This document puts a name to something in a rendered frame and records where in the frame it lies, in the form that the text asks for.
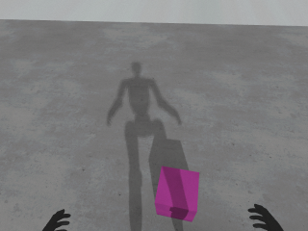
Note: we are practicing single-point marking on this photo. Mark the robot left hand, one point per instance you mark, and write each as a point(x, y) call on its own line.
point(53, 224)

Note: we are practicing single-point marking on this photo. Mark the carton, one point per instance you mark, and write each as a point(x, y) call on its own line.
point(177, 193)

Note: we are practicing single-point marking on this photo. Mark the robot right hand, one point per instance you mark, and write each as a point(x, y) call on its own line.
point(271, 223)

